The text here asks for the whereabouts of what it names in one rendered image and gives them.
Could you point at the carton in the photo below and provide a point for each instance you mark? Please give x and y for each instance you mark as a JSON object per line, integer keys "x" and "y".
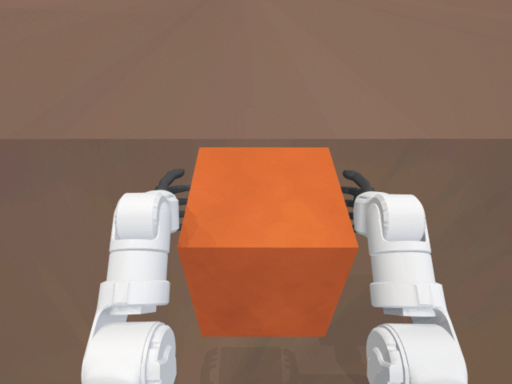
{"x": 266, "y": 243}

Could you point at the left robot hand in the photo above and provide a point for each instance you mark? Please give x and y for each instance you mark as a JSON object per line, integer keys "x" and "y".
{"x": 167, "y": 180}

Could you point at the right robot forearm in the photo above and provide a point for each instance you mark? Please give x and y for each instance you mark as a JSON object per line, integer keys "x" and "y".
{"x": 399, "y": 246}

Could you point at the right robot upper arm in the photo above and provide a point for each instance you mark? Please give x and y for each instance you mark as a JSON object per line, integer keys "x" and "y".
{"x": 413, "y": 354}

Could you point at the right robot hand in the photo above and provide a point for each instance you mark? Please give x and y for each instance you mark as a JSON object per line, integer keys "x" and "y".
{"x": 361, "y": 182}

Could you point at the left robot upper arm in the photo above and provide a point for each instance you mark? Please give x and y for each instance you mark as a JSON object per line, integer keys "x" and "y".
{"x": 131, "y": 353}

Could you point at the left robot forearm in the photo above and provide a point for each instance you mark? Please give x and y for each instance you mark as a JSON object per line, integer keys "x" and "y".
{"x": 139, "y": 246}

